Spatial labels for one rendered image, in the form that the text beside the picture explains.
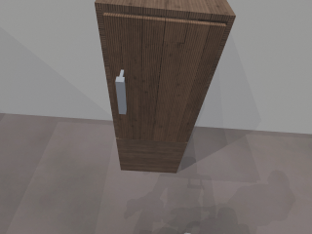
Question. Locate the cupboard door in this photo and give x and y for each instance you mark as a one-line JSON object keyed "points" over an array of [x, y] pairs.
{"points": [[167, 64]]}

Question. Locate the handle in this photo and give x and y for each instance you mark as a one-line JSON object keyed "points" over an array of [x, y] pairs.
{"points": [[121, 93]]}

